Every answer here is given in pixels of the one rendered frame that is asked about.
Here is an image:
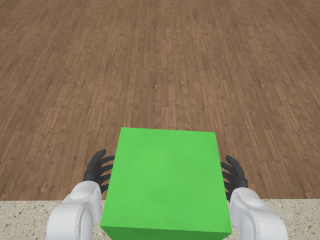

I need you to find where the left robot hand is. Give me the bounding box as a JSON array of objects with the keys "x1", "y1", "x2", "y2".
[{"x1": 83, "y1": 149, "x2": 115, "y2": 194}]

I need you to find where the robot left forearm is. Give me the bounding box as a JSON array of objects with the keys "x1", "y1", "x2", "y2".
[{"x1": 45, "y1": 181, "x2": 102, "y2": 240}]

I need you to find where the carton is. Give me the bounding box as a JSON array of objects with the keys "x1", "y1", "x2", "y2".
[{"x1": 100, "y1": 127, "x2": 233, "y2": 240}]

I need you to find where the robot right forearm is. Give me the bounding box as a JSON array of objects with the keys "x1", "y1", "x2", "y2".
[{"x1": 229, "y1": 187, "x2": 288, "y2": 240}]

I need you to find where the right robot hand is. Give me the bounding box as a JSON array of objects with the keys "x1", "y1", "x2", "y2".
[{"x1": 220, "y1": 155, "x2": 248, "y2": 203}]

